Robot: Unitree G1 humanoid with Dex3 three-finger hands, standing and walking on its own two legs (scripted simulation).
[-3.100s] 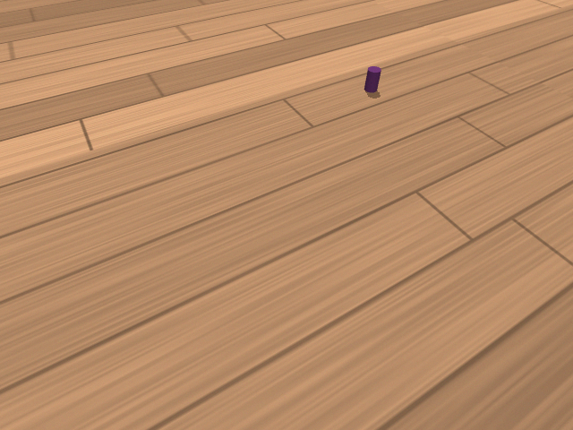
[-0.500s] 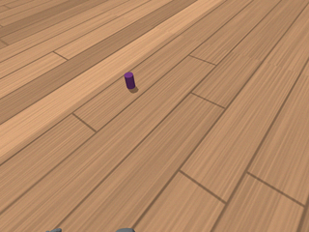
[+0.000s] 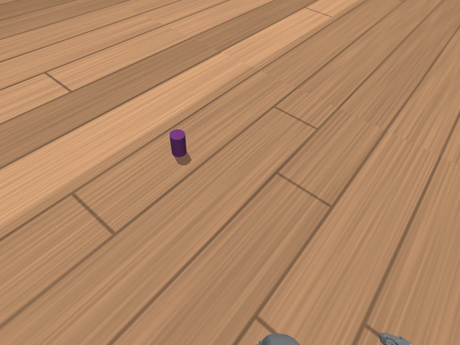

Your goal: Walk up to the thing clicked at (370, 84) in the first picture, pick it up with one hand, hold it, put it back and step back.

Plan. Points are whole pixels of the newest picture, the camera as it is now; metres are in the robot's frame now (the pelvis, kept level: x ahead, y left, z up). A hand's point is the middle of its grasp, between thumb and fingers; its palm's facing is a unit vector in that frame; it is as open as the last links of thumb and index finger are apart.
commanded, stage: walk up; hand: left
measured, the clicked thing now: (178, 143) +1.25 +0.24 -0.70
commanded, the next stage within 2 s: none
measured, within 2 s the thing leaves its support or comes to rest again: neither
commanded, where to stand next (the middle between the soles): +0.92 +0.02 m, yaw -1 degrees
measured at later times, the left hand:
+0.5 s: hand (125, 265) +0.30 +0.21 -0.11, palm faces +0.00 -0.91 -0.42, open 7.3 cm
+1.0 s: hand (121, 203) +0.47 +0.27 -0.15, palm faces -0.01 -0.94 -0.33, open 7.3 cm
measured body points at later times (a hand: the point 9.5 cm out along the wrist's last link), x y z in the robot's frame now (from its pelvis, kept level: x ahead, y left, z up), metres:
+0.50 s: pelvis +0.23 -0.06 +0.00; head +0.24 -0.10 +0.45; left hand +0.29 +0.26 -0.08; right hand +0.31 -0.38 -0.13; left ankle +0.25 +0.12 -0.66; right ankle +0.26 -0.16 -0.74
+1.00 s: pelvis +0.43 +0.00 +0.00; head +0.45 +0.02 +0.45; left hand +0.47 +0.32 -0.13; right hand +0.54 -0.31 -0.09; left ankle +0.46 +0.10 -0.74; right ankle +0.45 -0.16 -0.67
